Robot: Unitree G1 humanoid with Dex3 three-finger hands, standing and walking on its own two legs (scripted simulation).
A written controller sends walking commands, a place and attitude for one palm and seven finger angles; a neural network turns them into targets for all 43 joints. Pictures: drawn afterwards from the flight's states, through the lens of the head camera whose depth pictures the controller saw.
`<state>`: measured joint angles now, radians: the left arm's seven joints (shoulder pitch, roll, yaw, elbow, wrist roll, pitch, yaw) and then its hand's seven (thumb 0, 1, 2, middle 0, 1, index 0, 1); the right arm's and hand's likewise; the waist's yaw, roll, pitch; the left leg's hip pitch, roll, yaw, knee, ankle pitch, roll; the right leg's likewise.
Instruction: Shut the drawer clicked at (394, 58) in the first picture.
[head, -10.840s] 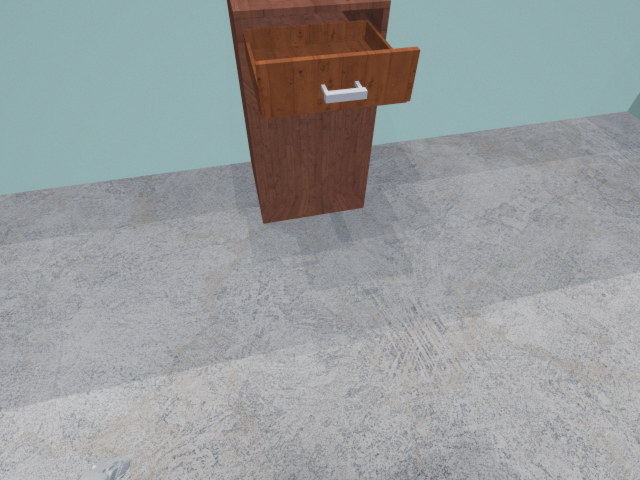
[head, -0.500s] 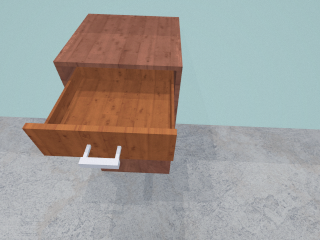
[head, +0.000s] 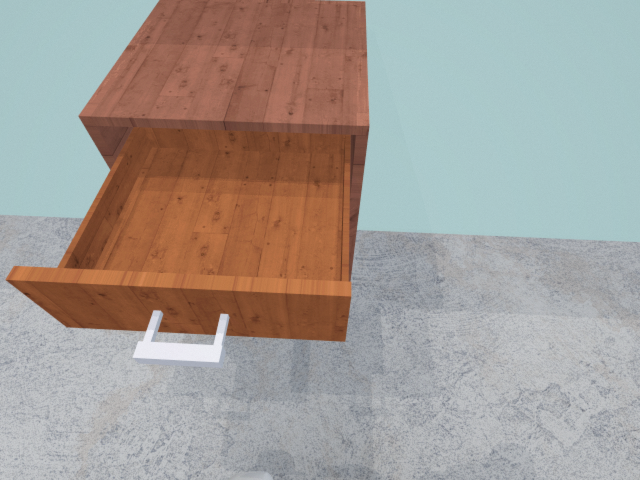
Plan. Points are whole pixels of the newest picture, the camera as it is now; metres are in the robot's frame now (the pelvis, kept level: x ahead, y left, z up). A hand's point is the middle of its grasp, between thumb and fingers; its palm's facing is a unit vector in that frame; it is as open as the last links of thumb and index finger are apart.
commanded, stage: come to a stop and stand still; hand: left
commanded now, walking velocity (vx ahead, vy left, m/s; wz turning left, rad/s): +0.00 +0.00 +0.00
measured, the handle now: (185, 337) +0.28 +0.20 -0.01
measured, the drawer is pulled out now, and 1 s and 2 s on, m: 0.29 0.29 0.29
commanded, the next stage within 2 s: look again from close up in 0.56 s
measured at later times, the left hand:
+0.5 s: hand out of the picture +0.02 +0.23 -0.15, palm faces -0.02 -0.96 -0.27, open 7.4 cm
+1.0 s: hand out of the picture +0.00 +0.18 -0.16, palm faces +0.00 -0.98 -0.20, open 7.3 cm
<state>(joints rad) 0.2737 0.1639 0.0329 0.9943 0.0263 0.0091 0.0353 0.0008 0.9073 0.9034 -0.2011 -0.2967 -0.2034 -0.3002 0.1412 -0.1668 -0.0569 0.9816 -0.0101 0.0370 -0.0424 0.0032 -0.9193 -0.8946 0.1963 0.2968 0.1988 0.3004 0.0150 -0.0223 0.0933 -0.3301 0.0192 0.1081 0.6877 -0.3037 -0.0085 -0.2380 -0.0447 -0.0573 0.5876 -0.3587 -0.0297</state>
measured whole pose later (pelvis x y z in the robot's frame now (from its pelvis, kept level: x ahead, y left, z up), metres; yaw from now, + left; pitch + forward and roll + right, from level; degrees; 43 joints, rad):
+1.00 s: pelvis +0.00 +0.01 +0.01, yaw +0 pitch +0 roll +1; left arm 0.31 0.15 -0.03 1.07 0.01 -0.01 0.03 0.01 0.92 0.90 -0.20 -0.30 -0.20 -0.30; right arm 0.27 -0.17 0.02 1.07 -0.01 -0.02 -0.03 0.01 -0.92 -0.89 0.20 0.30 0.20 0.30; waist 0.00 0.01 0.01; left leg -0.20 -0.01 0.07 0.44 -0.25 0.02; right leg -0.18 0.02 0.00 0.47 -0.30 -0.03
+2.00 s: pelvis +0.00 -0.02 +0.00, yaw +1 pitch +0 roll +0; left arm 0.33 0.17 -0.01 1.03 0.01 0.00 0.02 0.00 0.90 0.90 -0.20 -0.30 -0.20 -0.30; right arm 0.37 -0.17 0.01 1.09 -0.02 0.01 -0.02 0.00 -0.91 -0.90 0.19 0.30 0.20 0.30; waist 0.00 0.00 0.00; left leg -0.23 0.03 0.03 0.50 -0.27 -0.02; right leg -0.18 0.06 -0.04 0.48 -0.31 -0.07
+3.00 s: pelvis +0.03 +0.02 +0.01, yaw +0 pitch -1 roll +1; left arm 0.29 0.17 -0.01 1.06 0.00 0.00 0.04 0.00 0.90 0.90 -0.20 -0.30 -0.20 -0.30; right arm 0.26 -0.16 0.02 1.11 -0.01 -0.02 -0.04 0.00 -0.91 -0.89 0.19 0.30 0.20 0.30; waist 0.00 -0.01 0.03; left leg -0.12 -0.03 0.06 0.45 -0.31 0.04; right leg -0.11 0.00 -0.01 0.47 -0.34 -0.02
